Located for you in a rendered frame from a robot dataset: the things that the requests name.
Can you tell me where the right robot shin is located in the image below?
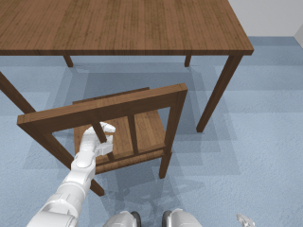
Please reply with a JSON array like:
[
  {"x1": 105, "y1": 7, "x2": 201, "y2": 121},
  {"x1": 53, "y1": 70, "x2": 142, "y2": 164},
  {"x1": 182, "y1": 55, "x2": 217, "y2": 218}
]
[{"x1": 167, "y1": 208, "x2": 183, "y2": 227}]

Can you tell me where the robot left upper arm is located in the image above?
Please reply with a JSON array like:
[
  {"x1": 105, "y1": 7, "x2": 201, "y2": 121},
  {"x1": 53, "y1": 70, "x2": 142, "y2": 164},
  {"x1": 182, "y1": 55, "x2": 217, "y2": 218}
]
[{"x1": 29, "y1": 210, "x2": 79, "y2": 227}]

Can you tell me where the robot left hand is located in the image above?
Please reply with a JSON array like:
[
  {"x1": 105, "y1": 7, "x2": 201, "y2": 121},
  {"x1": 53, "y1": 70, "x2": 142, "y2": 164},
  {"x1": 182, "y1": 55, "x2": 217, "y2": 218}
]
[{"x1": 80, "y1": 122, "x2": 116, "y2": 157}]

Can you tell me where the robot right thigh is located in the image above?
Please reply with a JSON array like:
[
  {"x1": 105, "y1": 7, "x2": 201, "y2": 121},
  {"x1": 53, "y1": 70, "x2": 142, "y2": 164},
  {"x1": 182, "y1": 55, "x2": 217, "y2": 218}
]
[{"x1": 167, "y1": 211, "x2": 203, "y2": 227}]

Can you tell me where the left robot forearm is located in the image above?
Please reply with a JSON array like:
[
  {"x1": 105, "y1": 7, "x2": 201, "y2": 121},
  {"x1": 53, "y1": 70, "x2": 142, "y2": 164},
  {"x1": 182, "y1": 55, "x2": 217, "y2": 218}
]
[{"x1": 26, "y1": 150, "x2": 96, "y2": 227}]

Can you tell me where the table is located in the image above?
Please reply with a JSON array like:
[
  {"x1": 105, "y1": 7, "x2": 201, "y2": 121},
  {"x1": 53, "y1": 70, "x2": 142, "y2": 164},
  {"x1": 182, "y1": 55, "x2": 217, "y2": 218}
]
[{"x1": 0, "y1": 0, "x2": 255, "y2": 134}]

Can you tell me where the robot right hand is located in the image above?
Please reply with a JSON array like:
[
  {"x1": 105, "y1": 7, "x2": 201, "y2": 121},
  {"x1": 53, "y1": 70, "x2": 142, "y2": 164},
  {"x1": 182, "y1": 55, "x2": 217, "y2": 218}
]
[{"x1": 236, "y1": 213, "x2": 256, "y2": 227}]

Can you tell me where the chair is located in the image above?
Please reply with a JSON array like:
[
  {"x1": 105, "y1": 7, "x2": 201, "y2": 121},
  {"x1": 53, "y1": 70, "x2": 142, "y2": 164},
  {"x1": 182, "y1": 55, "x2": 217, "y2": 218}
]
[{"x1": 16, "y1": 82, "x2": 188, "y2": 197}]

